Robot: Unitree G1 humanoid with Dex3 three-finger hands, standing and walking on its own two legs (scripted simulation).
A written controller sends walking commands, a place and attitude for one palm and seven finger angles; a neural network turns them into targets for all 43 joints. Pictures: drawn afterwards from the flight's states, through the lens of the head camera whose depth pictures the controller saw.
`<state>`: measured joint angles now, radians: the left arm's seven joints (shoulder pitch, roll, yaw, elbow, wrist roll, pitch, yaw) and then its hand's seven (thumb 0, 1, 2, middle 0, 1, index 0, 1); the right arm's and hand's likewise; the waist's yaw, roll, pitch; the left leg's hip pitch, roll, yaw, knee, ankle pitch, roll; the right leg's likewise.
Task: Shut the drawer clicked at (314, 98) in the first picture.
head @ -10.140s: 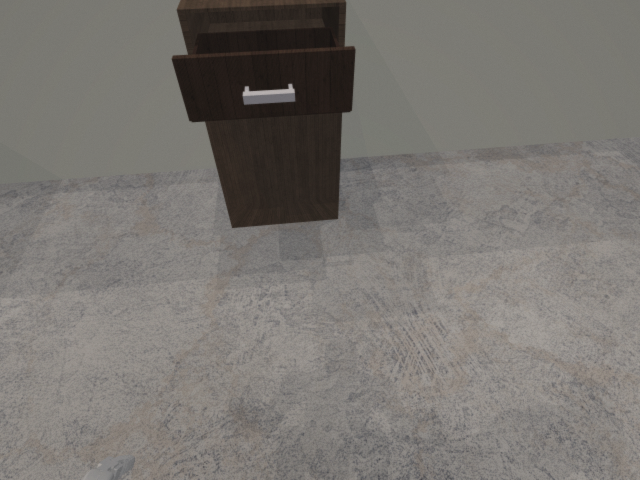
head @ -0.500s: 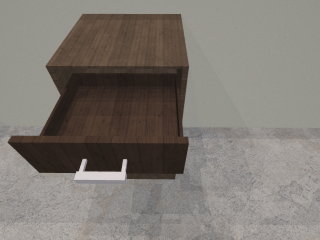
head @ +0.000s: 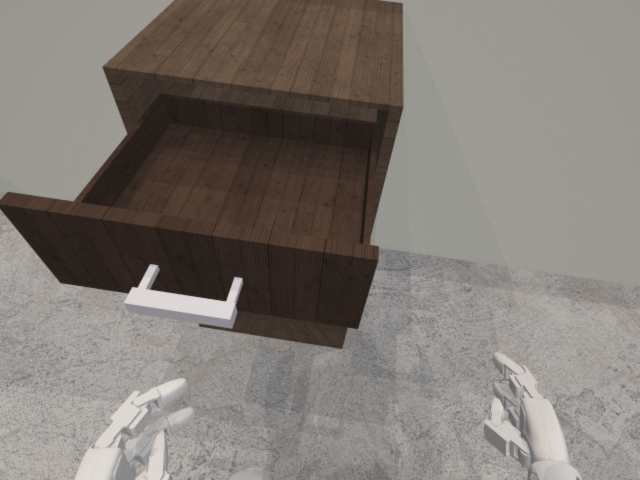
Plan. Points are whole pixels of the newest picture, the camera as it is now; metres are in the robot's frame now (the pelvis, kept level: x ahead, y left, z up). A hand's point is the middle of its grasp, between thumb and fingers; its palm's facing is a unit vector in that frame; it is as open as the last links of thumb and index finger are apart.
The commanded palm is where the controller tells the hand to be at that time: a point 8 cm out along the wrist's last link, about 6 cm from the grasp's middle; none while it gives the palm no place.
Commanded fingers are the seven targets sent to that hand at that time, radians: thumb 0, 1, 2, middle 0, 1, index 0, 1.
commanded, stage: raise the hand and make a fist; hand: left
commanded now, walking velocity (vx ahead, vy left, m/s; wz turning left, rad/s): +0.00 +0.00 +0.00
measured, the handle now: (188, 293) +0.31 +0.20 +0.06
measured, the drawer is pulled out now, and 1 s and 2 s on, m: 0.30 0.30 0.30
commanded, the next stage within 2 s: bring the fist close to the handle in 1.50 s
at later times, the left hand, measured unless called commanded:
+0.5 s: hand (130, 438) +0.14 +0.19 +0.08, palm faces +0.06 -0.99 -0.10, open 3.6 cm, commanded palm +0.09 +0.24 +0.09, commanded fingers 0.00 0.90 0.90 -1.12 -1.30 -1.12 -1.30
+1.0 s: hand (136, 443) +0.13 +0.16 +0.15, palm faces -0.05 -1.00 -0.04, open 3.2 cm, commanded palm +0.08 +0.22 +0.16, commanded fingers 0.00 0.90 0.90 -1.40 -1.60 -1.40 -1.60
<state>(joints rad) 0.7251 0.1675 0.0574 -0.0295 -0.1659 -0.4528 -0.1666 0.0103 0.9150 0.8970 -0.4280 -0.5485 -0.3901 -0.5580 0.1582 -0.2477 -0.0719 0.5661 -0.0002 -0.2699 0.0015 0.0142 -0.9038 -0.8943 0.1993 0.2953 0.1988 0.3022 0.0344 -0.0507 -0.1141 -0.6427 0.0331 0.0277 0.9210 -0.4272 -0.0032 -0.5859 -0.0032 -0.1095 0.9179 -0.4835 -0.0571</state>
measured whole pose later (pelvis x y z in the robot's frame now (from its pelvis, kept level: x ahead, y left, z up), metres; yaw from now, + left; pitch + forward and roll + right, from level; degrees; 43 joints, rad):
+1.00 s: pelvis +0.00 +0.04 +0.01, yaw +0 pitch +2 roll -2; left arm 0.82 0.19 -0.07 -0.66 -0.16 -0.12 -0.15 0.01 0.90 0.90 -1.36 -1.56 -1.36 -1.57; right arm 0.21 -0.18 0.07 0.45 0.05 -0.27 0.00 0.02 -0.90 -0.89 0.20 0.30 0.20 0.30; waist 0.05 0.06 -0.11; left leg -0.49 0.00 0.04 0.87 -0.42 0.06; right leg -0.42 -0.03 -0.09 0.82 -0.44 0.01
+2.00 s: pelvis +0.01 +0.00 +0.02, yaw +1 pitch +3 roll -1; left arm 0.73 0.20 0.07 -0.41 -0.24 -0.23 -0.23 0.01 0.90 0.90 -1.39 -1.60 -1.40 -1.60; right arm 0.23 -0.24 0.01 0.56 0.06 -0.33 -0.04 0.02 -0.90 -0.89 0.20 0.30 0.20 0.30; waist 0.03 0.06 -0.09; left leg -0.47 0.03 0.01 0.81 -0.40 0.00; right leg -0.40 0.01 -0.12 0.78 -0.45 -0.05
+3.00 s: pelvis +0.00 +0.02 -0.02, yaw +0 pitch +11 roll -1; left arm 0.57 0.17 -0.04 -0.28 -0.15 -0.29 -0.06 0.01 0.90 0.90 -1.39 -1.60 -1.40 -1.60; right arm 0.26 -0.23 0.03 0.44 0.03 -0.13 -0.01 0.02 -0.90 -0.89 0.20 0.30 0.20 0.30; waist -0.02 0.05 -0.12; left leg -0.75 0.02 0.03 1.03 -0.48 0.02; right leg -0.68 -0.01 -0.10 1.01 -0.52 -0.03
